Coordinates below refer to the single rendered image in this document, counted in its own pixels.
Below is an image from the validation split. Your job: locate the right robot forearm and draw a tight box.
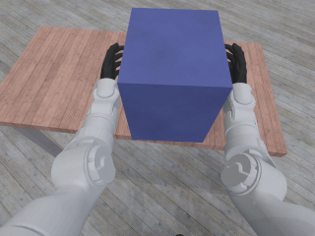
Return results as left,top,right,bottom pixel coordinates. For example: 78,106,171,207
222,83,279,170

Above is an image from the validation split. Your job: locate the robot left hand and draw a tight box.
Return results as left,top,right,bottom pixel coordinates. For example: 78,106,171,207
99,42,124,81

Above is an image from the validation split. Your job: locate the robot right hand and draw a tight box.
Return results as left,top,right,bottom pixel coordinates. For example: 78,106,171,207
224,42,247,84

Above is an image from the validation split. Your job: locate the table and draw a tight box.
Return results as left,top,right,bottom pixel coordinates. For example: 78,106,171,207
0,26,287,157

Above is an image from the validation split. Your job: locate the left robot forearm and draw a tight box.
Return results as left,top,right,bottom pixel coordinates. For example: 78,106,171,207
51,78,121,179

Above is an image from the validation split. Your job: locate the carton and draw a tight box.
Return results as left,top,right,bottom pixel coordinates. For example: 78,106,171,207
117,7,233,143

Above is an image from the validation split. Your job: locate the robot left upper arm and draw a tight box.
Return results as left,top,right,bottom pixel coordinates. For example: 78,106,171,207
0,144,116,236

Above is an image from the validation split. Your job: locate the robot right upper arm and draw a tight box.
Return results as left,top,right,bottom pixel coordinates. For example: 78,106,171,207
220,152,315,236

